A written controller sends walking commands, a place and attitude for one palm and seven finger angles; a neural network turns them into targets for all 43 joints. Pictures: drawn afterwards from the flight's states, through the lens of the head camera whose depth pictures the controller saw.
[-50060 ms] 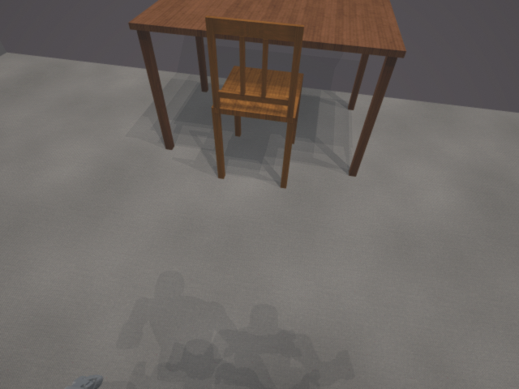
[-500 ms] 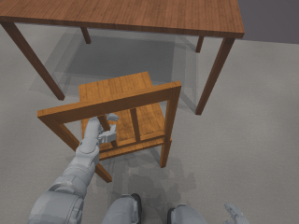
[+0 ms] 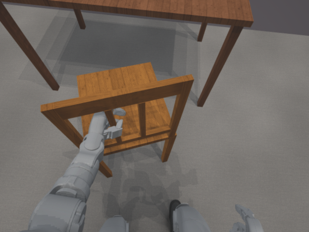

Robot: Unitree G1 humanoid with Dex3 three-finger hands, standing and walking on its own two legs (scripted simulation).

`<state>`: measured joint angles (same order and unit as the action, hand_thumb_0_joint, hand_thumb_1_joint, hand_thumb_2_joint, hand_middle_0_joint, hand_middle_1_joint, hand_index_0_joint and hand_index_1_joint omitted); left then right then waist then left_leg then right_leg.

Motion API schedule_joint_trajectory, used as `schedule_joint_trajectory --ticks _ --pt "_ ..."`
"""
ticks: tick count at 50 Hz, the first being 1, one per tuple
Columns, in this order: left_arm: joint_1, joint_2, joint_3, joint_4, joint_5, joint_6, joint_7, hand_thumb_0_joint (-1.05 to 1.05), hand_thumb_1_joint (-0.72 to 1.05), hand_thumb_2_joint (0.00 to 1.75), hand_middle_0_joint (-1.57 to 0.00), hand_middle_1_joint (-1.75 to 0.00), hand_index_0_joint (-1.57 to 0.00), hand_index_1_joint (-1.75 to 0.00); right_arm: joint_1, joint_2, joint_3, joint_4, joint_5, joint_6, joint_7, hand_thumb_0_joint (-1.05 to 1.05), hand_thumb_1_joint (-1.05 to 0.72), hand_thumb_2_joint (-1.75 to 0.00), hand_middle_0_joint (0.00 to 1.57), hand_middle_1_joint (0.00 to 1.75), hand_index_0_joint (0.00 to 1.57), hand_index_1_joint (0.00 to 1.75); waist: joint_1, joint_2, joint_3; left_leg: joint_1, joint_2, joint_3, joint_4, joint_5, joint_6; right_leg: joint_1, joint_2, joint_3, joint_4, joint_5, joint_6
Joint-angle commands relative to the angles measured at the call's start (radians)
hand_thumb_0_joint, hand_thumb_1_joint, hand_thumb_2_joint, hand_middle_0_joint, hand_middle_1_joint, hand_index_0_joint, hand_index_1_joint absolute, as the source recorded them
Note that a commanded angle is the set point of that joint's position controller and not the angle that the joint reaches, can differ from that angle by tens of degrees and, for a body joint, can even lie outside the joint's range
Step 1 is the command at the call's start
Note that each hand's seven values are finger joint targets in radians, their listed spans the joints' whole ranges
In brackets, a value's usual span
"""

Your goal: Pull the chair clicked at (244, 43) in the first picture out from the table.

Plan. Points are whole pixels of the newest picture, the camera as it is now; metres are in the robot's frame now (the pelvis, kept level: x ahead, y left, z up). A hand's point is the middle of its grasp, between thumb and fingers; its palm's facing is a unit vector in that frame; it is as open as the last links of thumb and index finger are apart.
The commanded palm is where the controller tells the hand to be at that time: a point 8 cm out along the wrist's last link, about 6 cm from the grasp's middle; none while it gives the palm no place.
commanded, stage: step backward, pulling the chair out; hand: left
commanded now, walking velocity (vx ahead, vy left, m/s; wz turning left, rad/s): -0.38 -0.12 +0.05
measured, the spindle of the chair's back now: (114, 126) +0.41 +0.13 -0.10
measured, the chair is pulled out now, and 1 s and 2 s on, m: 0.35 0.47 0.63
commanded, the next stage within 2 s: stop walking, hand still on the chair in 1.40 s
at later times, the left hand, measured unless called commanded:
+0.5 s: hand (114, 152) +0.31 +0.11 -0.06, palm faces +0.01 -0.98 -0.18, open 5.2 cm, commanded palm +0.31 +0.17 -0.06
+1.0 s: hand (112, 168) +0.27 +0.11 -0.06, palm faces +0.03 -0.99 -0.17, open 5.2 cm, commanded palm +0.25 +0.17 -0.06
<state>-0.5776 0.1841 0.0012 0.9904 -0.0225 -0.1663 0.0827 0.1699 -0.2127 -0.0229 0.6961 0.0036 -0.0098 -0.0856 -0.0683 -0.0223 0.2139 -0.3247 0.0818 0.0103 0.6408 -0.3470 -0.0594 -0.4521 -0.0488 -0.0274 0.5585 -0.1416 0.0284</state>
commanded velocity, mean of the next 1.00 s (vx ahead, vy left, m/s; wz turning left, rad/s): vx -0.38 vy -0.01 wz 0.03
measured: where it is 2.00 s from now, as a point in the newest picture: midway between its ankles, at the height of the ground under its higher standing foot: outside the picture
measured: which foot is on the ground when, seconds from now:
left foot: down 0.00-0.84, up 0.86-1.00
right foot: down 0.00-0.62, up 0.64-0.74, down 0.76-1.00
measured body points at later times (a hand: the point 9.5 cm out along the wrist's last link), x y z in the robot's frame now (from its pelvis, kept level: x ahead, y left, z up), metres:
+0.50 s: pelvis -0.06 -0.02 -0.01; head +0.03 -0.03 +0.44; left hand +0.31 +0.16 -0.05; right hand +0.02 -0.28 -0.14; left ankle -0.03 +0.14 -0.71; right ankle +0.06 -0.13 -0.72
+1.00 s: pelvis -0.11 -0.02 +0.00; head -0.01 -0.03 +0.44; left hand +0.26 +0.16 -0.04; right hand -0.01 -0.29 -0.13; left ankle -0.12 +0.12 -0.72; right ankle -0.04 -0.15 -0.72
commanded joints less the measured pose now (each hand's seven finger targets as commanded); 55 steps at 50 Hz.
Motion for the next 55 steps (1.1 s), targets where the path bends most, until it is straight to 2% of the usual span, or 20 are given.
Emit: schedule_joint_trajectory --ticks 1,6,9,13,15,18,21,23,26,28,30,33,36,38,40,42,46,49,51,55 --pt "-0.230 0.107 0.024 -0.240 0.025 -0.109 -0.006 0.00 0.90 0.90 -0.50 -1.45 -0.50 -1.45 0.095 -0.161 -0.058 -0.086 0.004 -0.003 -0.002 0.00 -0.90 -0.90 0.20 0.30 0.20 0.30 -0.002 0.112 -0.572 0.094 0.102 -0.053 -0.001 0.632 0.030 0.353 -0.062 0.039 0.002 0.514 -0.061" --pt "-0.179 0.161 0.047 -0.182 0.015 -0.093 0.006 0.00 0.90 0.90 -0.50 -1.45 -0.50 -1.45 0.079 -0.142 -0.041 -0.063 0.016 -0.002 -0.030 0.00 -0.90 -0.90 0.20 0.30 0.20 0.30 0.018 -0.067 -0.583 -0.015 -0.026 -0.007 0.056 -0.100 0.011 0.328 -0.200 0.134 -0.128 0.352 -0.090" --pt "-0.174 0.151 0.038 -0.182 0.010 -0.084 0.014 0.00 0.90 0.90 -0.50 -1.45 -0.50 -1.45 0.075 -0.154 -0.029 -0.055 0.014 -0.005 -0.040 0.00 -0.90 -0.90 0.20 0.30 0.20 0.30 0.022 -0.029 -0.549 0.028 0.003 -0.029 -0.111 0.015 0.042 0.248 -0.130 0.068 -0.132 0.061 -0.038" --pt "-0.224 0.115 0.024 -0.210 0.010 -0.094 0.010 0.00 0.90 0.90 -0.50 -1.45 -0.50 -1.45 0.043 -0.159 -0.033 -0.071 0.003 -0.004 -0.038 0.00 -0.90 -0.90 0.20 0.30 0.20 0.30 0.037 0.234 -0.480 -0.064 0.195 -0.191 -0.233 0.343 0.139 0.249 0.022 -0.005 0.165 -0.085 0.000" --pt "-0.272 0.109 0.023 -0.213 0.013 -0.101 0.007 0.00 0.90 0.90 -0.50 -1.45 -0.50 -1.45 0.059 -0.151 -0.037 -0.058 0.004 -0.013 -0.032 0.00 -0.90 -0.90 0.20 0.30 0.20 0.30 0.034 0.200 -0.473 -0.014 0.204 -0.169 -0.163 0.457 0.146 0.230 0.017 0.011 0.125 -0.096 -0.013" --pt "-0.303 0.126 0.022 -0.161 0.018 -0.109 0.008 0.00 0.90 0.90 -0.50 -1.45 -0.50 -1.45 0.113 -0.155 -0.051 -0.024 0.009 -0.025 -0.029 0.00 -0.90 -0.90 0.20 0.30 0.20 0.30 0.010 0.111 -0.499 0.041 0.114 -0.083 -0.043 0.463 0.076 0.259 -0.042 0.060 -0.015 0.274 -0.031" --pt "-0.282 0.189 0.050 -0.101 0.009 -0.113 0.019 0.00 0.90 0.90 -0.50 -1.45 -0.50 -1.45 0.117 -0.149 -0.057 -0.004 0.032 -0.034 -0.035 0.00 -0.90 -0.90 0.20 0.30 0.20 0.30 0.019 -0.114 -0.510 0.010 -0.045 0.018 0.099 -0.086 0.023 0.164 -0.204 0.196 -0.224 -0.065 -0.083" --pt "-0.236 0.201 0.060 -0.052 0.009 -0.105 0.024 0.00 0.90 0.90 -0.50 -1.45 -0.50 -1.45 0.102 -0.155 -0.053 0.009 0.030 -0.044 -0.037 0.00 -0.90 -0.90 0.20 0.30 0.20 0.30 0.041 -0.117 -0.502 0.012 -0.076 -0.004 0.218 -0.167 0.029 0.139 -0.246 0.220 -0.308 -0.207 -0.107" --pt "-0.243 0.170 0.062 -0.031 0.014 -0.097 0.027 0.00 0.90 0.90 -0.50 -1.45 -0.50 -1.45 0.107 -0.148 -0.026 0.027 0.019 -0.055 -0.036 0.00 -0.90 -0.90 0.20 0.30 0.20 0.30 0.028 -0.137 -0.515 0.030 -0.052 -0.035 0.082 -0.121 0.035 0.199 -0.214 0.136 -0.234 -0.052 -0.086" --pt "-0.240 0.161 0.053 -0.042 -0.002 -0.093 0.026 0.00 0.90 0.90 -0.50 -1.45 -0.50 -1.45 0.118 -0.176 -0.025 0.025 0.025 -0.059 -0.046 0.00 -0.90 -0.90 0.20 0.30 0.20 0.30 0.017 -0.061 -0.509 0.067 -0.002 -0.072 -0.194 0.030 0.061 0.202 -0.127 0.064 -0.138 -0.043 -0.030" --pt "-0.266 0.116 0.024 -0.085 -0.008 -0.101 0.017 0.00 0.90 0.90 -0.50 -1.45 -0.50 -1.45 0.090 -0.192 -0.033 -0.016 0.024 -0.053 -0.048 0.00 -0.90 -0.90 0.20 0.30 0.20 0.30 0.037 0.152 -0.482 -0.011 0.152 -0.239 -0.241 0.276 0.134 0.206 0.001 0.010 0.087 -0.044 0.002" --pt "-0.331 0.117 0.020 -0.165 -0.004 -0.095 0.004 0.00 0.90 0.90 -0.50 -1.45 -0.50 -1.45 0.070 -0.163 -0.029 -0.039 0.005 -0.050 -0.031 0.00 -0.90 -0.90 0.20 0.30 0.20 0.30 0.048 0.310 -0.448 -0.037 0.234 -0.269 -0.239 0.440 0.190 0.182 0.015 0.039 0.259 -0.235 -0.019" --pt "-0.337 0.092 0.015 -0.126 0.005 -0.102 0.003 0.00 0.90 0.90 -0.50 -1.45 -0.50 -1.45 0.140 -0.172 -0.049 -0.002 0.002 -0.062 -0.013 0.00 -0.90 -0.90 0.20 0.30 0.20 0.30 0.022 0.191 -0.488 0.263 0.194 -0.220 -0.041 0.869 0.142 0.130 0.012 0.050 -0.011 -0.038 -0.034" --pt "-0.337 0.110 0.021 -0.099 0.015 -0.109 0.003 0.00 0.90 0.90 -0.50 -1.45 -0.50 -1.45 0.156 -0.179 -0.049 0.017 0.007 -0.070 -0.007 0.00 -0.90 -0.90 0.20 0.30 0.20 0.30 0.014 0.132 -0.535 0.250 0.141 -0.155 0.036 0.871 0.089 0.238 -0.021 0.065 -0.099 0.326 -0.044" --pt "-0.366 0.158 0.035 -0.115 0.019 -0.127 0.007 0.00 0.90 0.90 -0.50 -1.45 -0.50 -1.45 0.162 -0.174 -0.051 0.025 0.014 -0.066 -0.020 0.00 -0.90 -0.90 0.20 0.30 0.20 0.30 -0.001 0.042 -0.594 0.098 0.054 -0.053 0.075 0.560 0.025 0.412 -0.130 0.139 -0.069 0.697 -0.083" --pt "-0.290 0.231 0.088 -0.054 0.006 -0.103 0.013 0.00 0.90 0.90 -0.50 -1.45 -0.50 -1.45 0.113 -0.180 -0.056 0.012 0.028 -0.065 -0.039 0.00 -0.90 -0.90 0.20 0.30 0.20 0.30 0.033 -0.078 -0.619 -0.072 -0.028 -0.068 0.182 -0.034 0.004 0.523 -0.266 0.232 -0.058 0.928 -0.147" --pt "-0.274 0.203 0.081 -0.082 0.007 -0.068 0.013 0.00 0.90 0.90 -0.50 -1.45 -0.50 -1.45 0.065 -0.163 -0.027 0.009 0.018 -0.059 -0.043 0.00 -0.90 -0.90 0.20 0.30 0.20 0.30 0.047 -0.059 -0.583 -0.084 -0.027 -0.106 0.121 -0.115 0.010 0.452 -0.292 0.192 -0.072 0.681 -0.141" --pt "-0.239 0.177 0.060 -0.121 -0.007 -0.044 0.017 0.00 0.90 0.90 -0.50 -1.45 -0.50 -1.45 0.081 -0.179 -0.028 -0.003 0.021 -0.038 -0.055 0.00 -0.90 -0.90 0.20 0.30 0.20 0.30 0.026 -0.078 -0.621 0.047 0.008 -0.076 -0.120 0.209 0.018 0.456 -0.217 0.113 -0.009 0.651 -0.087" --pt "-0.258 0.138 0.031 -0.188 -0.014 -0.047 0.011 0.00 0.90 0.90 -0.50 -1.45 -0.50 -1.45 0.080 -0.201 -0.045 -0.049 0.022 -0.022 -0.053 0.00 -0.90 -0.90 0.20 0.30 0.20 0.30 0.021 0.022 -0.605 0.158 0.106 -0.141 -0.138 0.627 0.074 0.334 -0.079 0.048 0.015 0.468 -0.017" --pt "-0.287 0.088 0.004 -0.252 -0.003 -0.060 -0.009 0.00 0.90 0.90 -0.50 -1.45 -0.50 -1.45 0.059 -0.163 -0.035 -0.084 0.000 -0.004 -0.024 0.00 -0.90 -0.90 0.20 0.30 0.20 0.30 0.024 0.259 -0.550 0.170 0.212 -0.202 -0.188 0.751 0.144 0.203 0.013 0.019 0.163 -0.125 -0.016"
